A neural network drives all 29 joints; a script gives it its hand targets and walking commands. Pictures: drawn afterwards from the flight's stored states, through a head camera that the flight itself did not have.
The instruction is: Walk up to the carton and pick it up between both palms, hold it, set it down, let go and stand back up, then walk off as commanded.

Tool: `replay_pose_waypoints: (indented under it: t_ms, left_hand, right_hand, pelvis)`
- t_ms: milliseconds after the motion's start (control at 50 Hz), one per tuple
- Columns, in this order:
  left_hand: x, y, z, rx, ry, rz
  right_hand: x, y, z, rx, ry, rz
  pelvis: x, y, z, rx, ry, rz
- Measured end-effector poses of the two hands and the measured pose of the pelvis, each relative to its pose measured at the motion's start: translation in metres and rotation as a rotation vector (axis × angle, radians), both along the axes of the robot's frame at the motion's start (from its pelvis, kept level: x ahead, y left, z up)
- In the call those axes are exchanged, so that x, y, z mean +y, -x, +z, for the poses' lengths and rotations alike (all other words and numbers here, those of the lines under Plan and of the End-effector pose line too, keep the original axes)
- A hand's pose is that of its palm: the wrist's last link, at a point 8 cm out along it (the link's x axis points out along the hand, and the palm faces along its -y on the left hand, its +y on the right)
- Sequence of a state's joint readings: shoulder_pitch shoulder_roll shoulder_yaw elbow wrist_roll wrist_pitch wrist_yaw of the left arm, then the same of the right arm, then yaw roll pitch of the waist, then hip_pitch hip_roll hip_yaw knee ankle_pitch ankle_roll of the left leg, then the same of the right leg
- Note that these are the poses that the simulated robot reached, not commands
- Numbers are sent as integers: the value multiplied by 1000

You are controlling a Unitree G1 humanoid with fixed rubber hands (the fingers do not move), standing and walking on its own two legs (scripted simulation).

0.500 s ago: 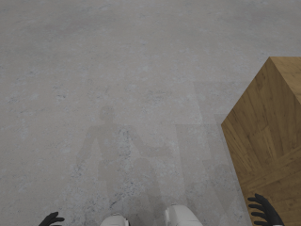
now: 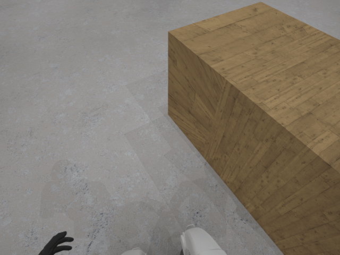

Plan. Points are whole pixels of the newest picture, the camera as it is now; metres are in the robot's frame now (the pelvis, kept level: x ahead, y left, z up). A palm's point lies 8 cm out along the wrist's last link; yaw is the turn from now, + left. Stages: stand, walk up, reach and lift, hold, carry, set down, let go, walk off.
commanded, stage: walk up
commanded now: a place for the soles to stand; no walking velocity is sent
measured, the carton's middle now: out of the picture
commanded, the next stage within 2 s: none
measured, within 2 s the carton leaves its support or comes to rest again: neither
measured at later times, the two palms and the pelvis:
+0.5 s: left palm (116, 245) +0.17 +0.15 -0.11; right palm out of the picture -0.13 -0.41 -0.09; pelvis -0.03 -0.10 -0.01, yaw -23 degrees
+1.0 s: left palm (150, 223) +0.22 +0.07 -0.11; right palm out of the picture -0.10 -0.48 -0.13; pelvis +0.01 -0.17 -0.02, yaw -36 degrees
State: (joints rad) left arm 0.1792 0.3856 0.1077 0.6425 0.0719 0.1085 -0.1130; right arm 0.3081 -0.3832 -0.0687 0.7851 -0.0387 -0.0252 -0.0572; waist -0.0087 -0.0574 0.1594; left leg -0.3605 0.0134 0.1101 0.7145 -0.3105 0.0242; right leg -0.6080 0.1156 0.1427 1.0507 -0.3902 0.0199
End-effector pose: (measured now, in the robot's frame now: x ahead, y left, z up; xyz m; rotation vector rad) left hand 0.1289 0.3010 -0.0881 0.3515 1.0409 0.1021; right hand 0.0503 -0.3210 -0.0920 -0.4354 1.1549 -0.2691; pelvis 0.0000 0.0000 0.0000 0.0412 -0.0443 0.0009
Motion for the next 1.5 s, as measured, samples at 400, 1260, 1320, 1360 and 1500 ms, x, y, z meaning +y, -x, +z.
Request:
replay_pose_waypoints:
  t_ms: [400, 1260, 1320, 1360, 1500]
  left_hand:
    - [-135, -35, -5, -35, 23, -270]
    - [-274, -186, -51, -24, -138, -684]
    - [-284, -194, -50, -40, -143, -723]
    - [-287, -193, -48, -37, -143, -743]
    - [-292, -201, -46, 5, -130, -768]
  right_hand:
    - [-106, 155, -2, -30, 36, -325]
    - [-119, 135, -57, -178, -83, -687]
    - [-111, 152, -63, -154, -94, -735]
    - [-106, 162, -64, -127, -100, -778]
    - [-93, 181, -49, -122, -66, -854]
  pelvis:
    - [-87, 31, -10, -10, 65, -337]
    - [-140, -25, -47, 6, 38, -751]
    - [-141, -24, -49, 16, 62, -773]
    - [-141, -26, -46, 18, 67, -778]
    - [-130, -38, -36, -1, 33, -843]
